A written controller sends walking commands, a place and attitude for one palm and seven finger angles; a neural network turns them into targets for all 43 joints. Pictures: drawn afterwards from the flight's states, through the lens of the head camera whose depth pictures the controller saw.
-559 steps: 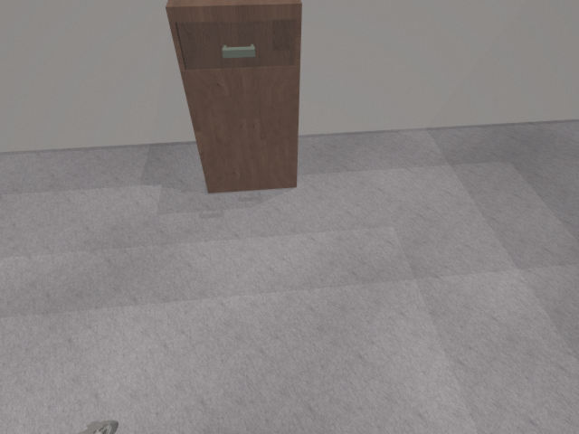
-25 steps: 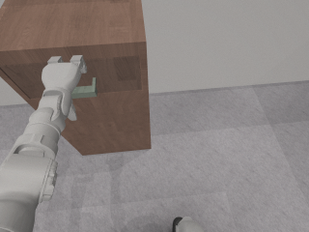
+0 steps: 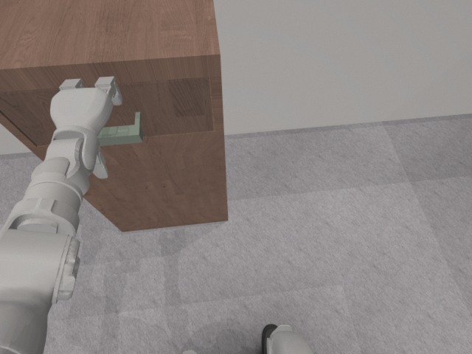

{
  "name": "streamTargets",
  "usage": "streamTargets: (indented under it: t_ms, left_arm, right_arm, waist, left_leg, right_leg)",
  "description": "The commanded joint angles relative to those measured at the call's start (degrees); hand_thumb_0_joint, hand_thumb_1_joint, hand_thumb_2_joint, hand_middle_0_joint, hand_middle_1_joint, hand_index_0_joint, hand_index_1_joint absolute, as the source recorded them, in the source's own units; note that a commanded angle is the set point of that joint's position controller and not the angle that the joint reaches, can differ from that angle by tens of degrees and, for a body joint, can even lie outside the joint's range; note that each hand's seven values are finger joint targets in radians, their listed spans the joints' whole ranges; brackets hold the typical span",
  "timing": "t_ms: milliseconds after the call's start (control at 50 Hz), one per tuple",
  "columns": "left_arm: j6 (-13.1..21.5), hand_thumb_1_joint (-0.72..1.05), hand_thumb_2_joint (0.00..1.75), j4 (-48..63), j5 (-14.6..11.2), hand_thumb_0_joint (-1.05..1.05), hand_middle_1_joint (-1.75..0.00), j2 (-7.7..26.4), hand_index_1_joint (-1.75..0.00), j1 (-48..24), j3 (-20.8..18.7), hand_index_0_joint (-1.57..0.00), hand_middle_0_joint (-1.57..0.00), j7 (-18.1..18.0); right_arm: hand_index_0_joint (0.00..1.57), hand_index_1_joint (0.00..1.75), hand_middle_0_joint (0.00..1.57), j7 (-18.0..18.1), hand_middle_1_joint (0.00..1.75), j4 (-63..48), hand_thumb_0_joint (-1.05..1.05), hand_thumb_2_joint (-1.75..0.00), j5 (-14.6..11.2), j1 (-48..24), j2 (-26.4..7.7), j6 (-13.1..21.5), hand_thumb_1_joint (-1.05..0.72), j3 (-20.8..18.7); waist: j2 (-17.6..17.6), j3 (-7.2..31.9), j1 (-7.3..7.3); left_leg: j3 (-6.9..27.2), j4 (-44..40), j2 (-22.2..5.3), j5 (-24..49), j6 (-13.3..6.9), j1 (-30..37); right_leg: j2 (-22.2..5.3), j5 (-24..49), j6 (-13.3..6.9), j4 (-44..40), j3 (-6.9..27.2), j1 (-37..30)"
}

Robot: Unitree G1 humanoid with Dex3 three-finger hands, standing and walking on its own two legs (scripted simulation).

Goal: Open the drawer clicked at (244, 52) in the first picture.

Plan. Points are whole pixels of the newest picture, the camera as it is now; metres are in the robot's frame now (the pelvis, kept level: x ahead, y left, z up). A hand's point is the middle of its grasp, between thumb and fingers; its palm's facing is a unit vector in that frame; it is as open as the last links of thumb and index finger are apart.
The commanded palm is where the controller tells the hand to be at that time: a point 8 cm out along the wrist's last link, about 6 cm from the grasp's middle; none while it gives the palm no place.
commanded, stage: move the hooked fingers above the handle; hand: left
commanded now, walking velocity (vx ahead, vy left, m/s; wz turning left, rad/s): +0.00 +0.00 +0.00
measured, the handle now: (113, 127) +0.55 +0.22 -0.02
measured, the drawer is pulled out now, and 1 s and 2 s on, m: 0.00 0.00 0.00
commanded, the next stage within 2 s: lower the fingers behind the handle in 0.26 s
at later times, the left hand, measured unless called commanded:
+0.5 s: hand (102, 130) +0.51 +0.22 +0.03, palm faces -0.08 +0.00 -1.00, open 13.8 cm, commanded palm +0.49 +0.22 +0.08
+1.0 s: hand (112, 141) +0.51 +0.21 +0.00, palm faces -0.07 -0.01 -1.00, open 13.8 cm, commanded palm +0.49 +0.21 +0.05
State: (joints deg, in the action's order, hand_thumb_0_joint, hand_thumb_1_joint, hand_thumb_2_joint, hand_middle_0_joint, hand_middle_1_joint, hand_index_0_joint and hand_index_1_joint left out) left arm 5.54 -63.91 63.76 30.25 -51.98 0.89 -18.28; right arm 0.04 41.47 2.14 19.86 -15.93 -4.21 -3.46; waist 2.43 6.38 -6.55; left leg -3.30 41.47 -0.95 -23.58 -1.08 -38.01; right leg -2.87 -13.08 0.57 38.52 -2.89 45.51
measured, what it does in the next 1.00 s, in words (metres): stands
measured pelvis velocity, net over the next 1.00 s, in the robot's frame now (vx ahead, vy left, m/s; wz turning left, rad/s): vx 0.00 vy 0.00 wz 0.00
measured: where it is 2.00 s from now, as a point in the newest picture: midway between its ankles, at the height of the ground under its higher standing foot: outside the picture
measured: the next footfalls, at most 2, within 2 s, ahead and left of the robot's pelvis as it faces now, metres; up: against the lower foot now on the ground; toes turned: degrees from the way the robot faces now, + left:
none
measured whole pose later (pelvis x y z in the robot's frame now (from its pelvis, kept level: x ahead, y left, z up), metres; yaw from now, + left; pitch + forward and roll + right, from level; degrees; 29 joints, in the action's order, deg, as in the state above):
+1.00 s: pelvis +0.00 +0.00 -0.01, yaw +0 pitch +24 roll -1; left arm 5.1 -66.7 64.4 29.1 -52.3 0.4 -21.0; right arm -0.8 42.2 3.3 19.5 -15.9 -3.9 -3.2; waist 2.8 7.7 -8.0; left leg -2.9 47.8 -1.2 -26.4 -1.2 -44.9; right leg -2.8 -15.3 0.7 44.0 -2.9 52.1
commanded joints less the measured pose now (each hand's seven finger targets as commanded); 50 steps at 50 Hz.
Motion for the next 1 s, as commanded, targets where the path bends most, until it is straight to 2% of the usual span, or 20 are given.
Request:
streamTargets:
  t_ms: [0, 60, 100, 140, 160, 240, 280, 340, 440, 520, 540, 600, 640, 700, 740, 760, 800, 820, 840, 980]
  left_arm:
    - [-0.9, -0.50, 0.30, 9.9, -0.8, 0.00, -1.20, 12.4, -1.20, -28.6, -2.0, -0.30, -0.30, -3.2]
    - [-2.1, -0.50, 0.30, 8.8, -0.8, 0.00, -1.20, 11.5, -1.20, -28.8, -1.1, -0.30, -0.30, -2.8]
    - [-2.2, -0.50, 0.30, 9.5, -1.2, 0.00, -1.20, 12.6, -1.20, -27.4, -2.4, -0.30, -0.30, -2.1]
    - [-2.4, -0.50, 0.30, 9.1, -1.1, 0.00, -1.20, 12.1, -1.20, -27.8, -1.4, -0.30, -0.30, -1.6]
    - [-2.7, -0.50, 0.30, 7.7, -1.0, 0.00, -1.20, 12.6, -1.20, -25.9, -1.9, -0.30, -0.30, -1.3]
    - [-2.4, -0.50, 0.30, 7.7, -1.1, 0.00, -1.20, 12.6, -1.20, -25.2, -1.8, -0.30, -0.30, -0.8]
    - [-2.3, -0.50, 0.30, 7.9, -0.9, 0.00, -1.20, 11.4, -1.20, -25.4, -0.7, -0.30, -0.30, -0.7]
    - [-1.7, -0.50, 0.30, 8.7, -0.9, 0.00, -1.20, 11.6, -1.20, -24.4, -1.5, -0.30, -0.30, -0.9]
    - [-0.3, -0.50, 0.30, 9.3, -1.1, 0.00, -1.20, 11.6, -1.20, -24.1, -1.9, -0.30, -0.30, -1.4]
    - [0.6, -0.50, 0.30, 10.3, -0.4, 0.00, -1.20, 13.2, -1.20, -25.8, -3.2, -0.30, -0.30, -3.4]
    - [0.6, -0.50, 0.30, 10.5, -0.2, 0.00, -1.20, 15.3, -1.20, -25.5, -5.0, -0.30, -0.30, -4.0]
    - [-0.1, -0.50, 0.30, 10.7, 0.1, 0.00, -1.20, 14.1, -1.20, -26.4, -4.5, -0.30, -0.30, -5.4]
    - [-1.0, -0.50, 0.30, 10.1, -0.1, 0.00, -1.20, 14.2, -1.20, -25.1, -4.5, -0.30, -0.30, -5.6]
    - [-1.7, -0.50, 0.30, 9.8, -0.3, 0.00, -1.20, 12.9, -1.20, -25.2, -3.7, -0.30, -0.30, -5.3]
    - [-2.2, -0.50, 0.30, 8.1, -0.4, 0.00, -1.20, 12.7, -1.20, -22.8, -3.6, -0.30, -0.30, -4.8]
    - [-2.5, -0.50, 0.30, 7.1, -0.4, 0.00, -1.20, 10.7, -1.20, -23.1, -1.8, -0.30, -0.30, -4.6]
    - [-2.4, -0.50, 0.30, 6.2, -0.8, 0.00, -1.20, 12.2, -1.20, -24.2, -2.7, -0.30, -0.30, -4.4]
    - [-2.1, -0.50, 0.30, 6.9, -0.4, 0.00, -1.20, 13.6, -1.20, -25.3, -3.1, -0.30, -0.30, -4.3]
    - [-1.3, -0.50, 0.30, 8.8, -0.2, 0.00, -1.20, 13.2, -1.20, -26.3, -2.8, -0.30, -0.30, -4.3]
    - [-0.4, -0.50, 0.30, 6.5, 0.5, 0.00, -1.20, 12.8, -1.20, -25.2, -3.4, -0.30, -0.30, -6.4]
  right_arm:
    - [0.20, 0.30, 0.20, 0.5, 0.30, -2.1, 0.00, -0.90, 0.1, 9.1, -9.5, 0.4, -0.90, -3.3]
    - [0.20, 0.30, 0.20, 0.3, 0.30, -2.1, 0.00, -0.90, 0.1, 9.1, -9.4, 0.2, -0.90, -3.1]
    - [0.20, 0.30, 0.20, 0.3, 0.30, -2.5, 0.00, -0.90, 0.1, 8.8, -9.6, 0.0, -0.90, -3.1]
    - [0.20, 0.30, 0.20, 0.4, 0.30, -2.6, 0.00, -0.90, 0.0, 8.9, -9.4, -0.1, -0.90, -3.0]
    - [0.20, 0.30, 0.20, 0.5, 0.30, -2.7, 0.00, -0.90, -0.2, 8.6, -9.5, -0.3, -0.90, -2.8]
    - [0.20, 0.30, 0.20, 0.6, 0.30, -2.9, 0.00, -0.90, -0.2, 8.5, -9.5, -0.3, -0.90, -2.7]
    - [0.20, 0.30, 0.20, 0.8, 0.30, -3.3, 0.00, -0.90, -0.3, 8.5, -9.4, -0.3, -0.90, -2.7]
    - [0.20, 0.30, 0.20, 0.7, 0.30, -3.1, 0.00, -0.90, -0.1, 8.8, -9.3, -0.3, -0.90, -2.9]
    - [0.20, 0.30, 0.20, 0.6, 0.30, -3.0, 0.00, -0.90, 0.1, 9.1, -9.3, -0.2, -0.90, -2.9]
    - [0.20, 0.30, 0.20, 0.5, 0.30, -2.5, 0.00, -0.90, 0.6, 9.2, -9.4, 0.0, -0.90, -3.1]
    - [0.20, 0.30, 0.20, 0.4, 0.30, -2.2, 0.00, -0.90, 0.7, 9.1, -9.6, 0.0, -0.90, -3.0]
    - [0.20, 0.30, 0.20, 0.0, 0.30, -1.9, 0.00, -0.90, 1.2, 9.1, -9.5, 0.1, -0.90, -3.3]
    - [0.20, 0.30, 0.20, -0.3, 0.30, -1.7, 0.00, -0.90, 1.1, 9.4, -9.5, 0.0, -0.90, -3.2]
    - [0.20, 0.30, 0.20, -0.3, 0.30, -1.4, 0.00, -0.90, 1.1, 9.5, -9.5, -0.1, -0.90, -3.4]
    - [0.20, 0.30, 0.20, -0.3, 0.30, -1.3, 0.00, -0.90, 0.9, 9.6, -9.8, -0.3, -0.90, -3.3]
    - [0.20, 0.30, 0.20, -0.3, 0.30, -1.2, 0.00, -0.90, 0.7, 9.5, -9.6, -0.3, -0.90, -3.3]
    - [0.20, 0.30, 0.20, -0.1, 0.30, -1.0, 0.00, -0.90, 0.7, 9.3, -10.1, -0.2, -0.90, -3.0]
    - [0.20, 0.30, 0.20, 0.1, 0.30, -1.1, 0.00, -0.90, 0.7, 9.4, -10.1, -0.1, -0.90, -2.8]
    - [0.20, 0.30, 0.20, 0.1, 0.30, -1.4, 0.00, -0.90, 0.8, 9.5, -9.8, 0.2, -0.90, -3.0]
    - [0.20, 0.30, 0.20, -0.1, 0.30, -0.9, 0.00, -0.90, 1.4, 9.7, -9.7, 0.8, -0.90, -2.9]
  waist:
    - [2.6, 27.1, -2.26]
    - [2.4, 26.4, -2.33]
    - [1.8, 28.9, -1.34]
    - [1.2, 26.5, -1.92]
    - [0.6, 25.7, -1.34]
    - [0.3, 24.0, -1.42]
    - [-0.6, 24.1, -1.91]
    - [1.4, 25.8, -1.14]
    - [0.5, 25.7, -1.40]
    - [1.2, 26.8, -1.78]
    - [1.7, 27.7, -1.11]
    - [2.6, 29.6, -1.74]
    - [3.4, 30.7, -1.22]
    - [2.4, 30.9, -1.81]
    - [1.6, 29.9, -1.53]
    - [1.2, 28.1, -2.42]
    - [-0.9, 26.1, -2.77]
    - [0.2, 27.0, -2.64]
    - [2.4, 28.6, -2.30]
    - [2.3, 27.8, -2.78]
  left_leg:
    - [3.0, -2.9, 2.1, 28.8, -0.5, 10.3]
    - [2.9, -3.1, 2.0, 28.8, -0.5, 10.2]
    - [2.9, -2.9, 2.0, 31.5, -0.5, 10.6]
    - [2.5, -3.2, 2.0, 29.8, -0.6, 9.4]
    - [2.5, -3.5, 2.1, 28.8, -0.6, 8.6]
    - [2.2, -3.8, 2.1, 27.8, -0.8, 8.0]
    - [2.3, -3.9, 2.2, 26.2, -0.8, 7.4]
    - [2.4, -3.4, 2.0, 29.0, -0.6, 9.2]
    - [2.5, -2.6, 2.0, 29.0, -0.7, 7.8]
    - [2.5, -1.5, 2.2, 27.8, -0.7, 6.3]
    - [2.6, -1.1, 2.2, 28.2, -0.7, 6.0]
    - [2.6, 0.2, 2.1, 30.8, -0.6, 6.5]
    - [2.8, 0.4, 2.1, 31.6, -0.4, 6.5]
    - [2.8, 0.9, 1.9, 32.3, -0.5, 6.6]
    - [2.8, 0.8, 1.9, 31.1, -0.5, 6.0]
    - [2.8, 0.7, 1.8, 29.8, -0.6, 5.6]
    - [2.6, 0.6, 2.1, 25.6, -0.9, 3.1]
    - [2.5, 0.6, 2.3, 24.5, -0.9, 2.6]
    - [2.7, 0.7, 2.3, 24.8, -0.8, 3.5]
    - [3.2, 3.5, 2.0, 24.7, -0.6, 1.3]
  right_leg:
    - [4.2, 16.3, -2.1, -0.2, 0.8, -19.3]
    - [4.2, 16.7, -2.1, -0.5, 0.8, -19.8]
    - [4.2, 18.7, -2.1, 0.0, 0.9, -21.7]
    - [4.1, 18.7, -1.9, -0.4, 0.9, -21.7]
    - [4.1, 18.0, -2.0, -0.5, 0.9, -22.0]
    - [4.1, 17.6, -2.0, -0.7, 0.8, -21.8]
    - [4.2, 17.0, -2.0, -0.8, 0.9, -21.7]
    - [4.1, 17.4, -2.1, -0.3, 0.8, -21.3]
    - [4.2, 18.1, -2.1, 0.5, 0.9, -20.9]
    - [4.1, 17.8, -2.1, 1.5, 1.1, -20.1]
    - [4.1, 17.8, -2.2, 2.2, 1.1, -20.0]
    - [4.1, 19.3, -2.1, 2.9, 1.1, -19.4]
    - [4.1, 19.6, -2.0, 3.3, 1.0, -19.7]
    - [4.1, 20.2, -2.0, 3.3, 1.1, -19.5]
    - [4.2, 19.1, -1.9, 3.2, 0.9, -19.0]
    - [4.2, 18.4, -1.9, 3.0, 0.7, -17.8]
    - [4.2, 16.9, -1.9, 2.7, 1.1, -17.8]
    - [4.0, 16.5, -1.9, 3.1, 1.3, -18.1]
    - [4.0, 16.3, -2.0, 3.5, 1.3, -17.9]
    - [4.0, 14.5, -2.1, 5.9, 0.8, -13.1]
